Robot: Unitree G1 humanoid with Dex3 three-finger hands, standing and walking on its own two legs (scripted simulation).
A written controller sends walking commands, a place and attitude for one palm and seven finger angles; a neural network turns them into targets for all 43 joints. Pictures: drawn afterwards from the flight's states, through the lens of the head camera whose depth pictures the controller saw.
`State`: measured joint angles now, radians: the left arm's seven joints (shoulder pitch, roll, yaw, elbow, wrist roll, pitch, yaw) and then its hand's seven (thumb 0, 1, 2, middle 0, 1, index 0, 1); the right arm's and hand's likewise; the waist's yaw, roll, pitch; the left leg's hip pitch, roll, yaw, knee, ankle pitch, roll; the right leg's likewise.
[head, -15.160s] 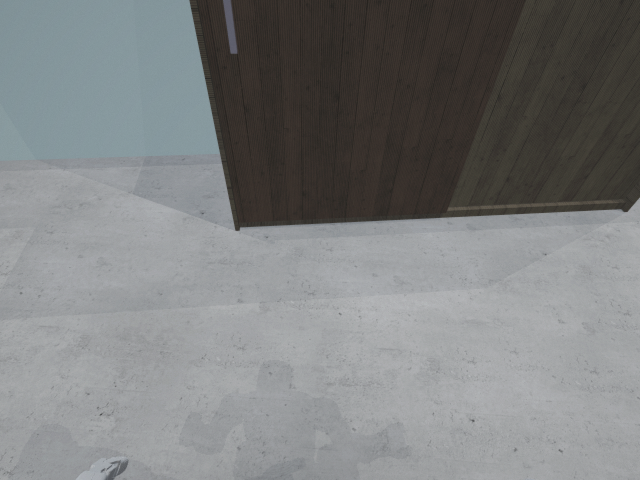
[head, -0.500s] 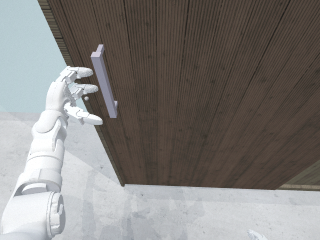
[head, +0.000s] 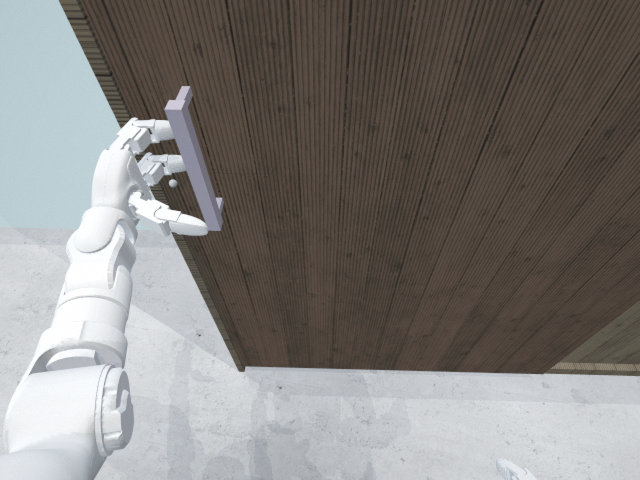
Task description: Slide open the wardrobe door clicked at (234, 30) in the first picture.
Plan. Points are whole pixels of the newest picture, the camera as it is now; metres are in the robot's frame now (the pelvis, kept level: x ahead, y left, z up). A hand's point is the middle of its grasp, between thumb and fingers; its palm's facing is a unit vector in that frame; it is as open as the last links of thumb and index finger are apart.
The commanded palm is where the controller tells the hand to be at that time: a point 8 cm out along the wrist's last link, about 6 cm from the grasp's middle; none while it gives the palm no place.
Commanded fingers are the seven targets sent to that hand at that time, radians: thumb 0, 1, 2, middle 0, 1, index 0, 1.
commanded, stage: feel for the door with the fingertips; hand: left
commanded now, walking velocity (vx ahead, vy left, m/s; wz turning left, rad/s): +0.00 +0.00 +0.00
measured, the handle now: (201, 166) +0.49 +0.17 +0.12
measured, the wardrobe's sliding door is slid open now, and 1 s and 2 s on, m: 0.00 0.00 0.00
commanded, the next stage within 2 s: slide the fingers in behind the handle in 0.08 s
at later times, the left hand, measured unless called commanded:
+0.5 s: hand (167, 179) +0.44 +0.20 +0.14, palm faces -0.03 -1.00 -0.01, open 13.6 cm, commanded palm +0.42 +0.23 +0.13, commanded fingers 0.00 -0.50 0.30 -0.30 -1.20 -0.30 -1.20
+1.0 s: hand (181, 190) +0.44 +0.18 +0.12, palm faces -0.02 -1.00 -0.02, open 13.8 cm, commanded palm +0.41 +0.23 +0.13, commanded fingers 0.00 -0.50 0.30 -0.30 -1.20 -0.30 -1.20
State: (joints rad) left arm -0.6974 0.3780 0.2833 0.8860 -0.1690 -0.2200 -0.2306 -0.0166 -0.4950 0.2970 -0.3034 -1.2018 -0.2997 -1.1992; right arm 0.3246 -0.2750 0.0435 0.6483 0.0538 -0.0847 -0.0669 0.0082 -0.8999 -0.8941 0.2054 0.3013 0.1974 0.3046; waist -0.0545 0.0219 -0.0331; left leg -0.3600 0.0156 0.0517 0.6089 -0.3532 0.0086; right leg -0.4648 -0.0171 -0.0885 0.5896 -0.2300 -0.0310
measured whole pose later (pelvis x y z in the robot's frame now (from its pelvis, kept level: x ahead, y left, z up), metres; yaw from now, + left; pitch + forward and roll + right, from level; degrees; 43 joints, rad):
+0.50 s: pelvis -0.02 +0.01 -0.01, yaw +1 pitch +9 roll +0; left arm -0.88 0.44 0.29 1.10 -0.17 -0.26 -0.30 -0.02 -0.50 0.30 -0.39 -1.23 -0.36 -1.23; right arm 0.39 -0.29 0.04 0.66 0.05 -0.09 -0.05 0.01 -0.90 -0.89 0.21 0.30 0.20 0.30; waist -0.08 0.01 -0.06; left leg -0.51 0.00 0.04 0.70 -0.36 0.02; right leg -0.60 -0.04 -0.09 0.66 -0.22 -0.02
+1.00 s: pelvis +0.00 +0.02 +0.00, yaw +0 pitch +8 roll +0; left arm -0.68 0.33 0.25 0.86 -0.16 -0.22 -0.22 -0.02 -0.50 0.30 -0.35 -1.23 -0.33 -1.23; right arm 0.35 -0.26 0.04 0.63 0.05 -0.10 -0.04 0.01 -0.90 -0.89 0.21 0.30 0.20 0.30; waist -0.05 0.02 -0.06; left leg -0.41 0.00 0.06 0.65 -0.38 0.03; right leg -0.51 -0.03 -0.08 0.62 -0.25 -0.01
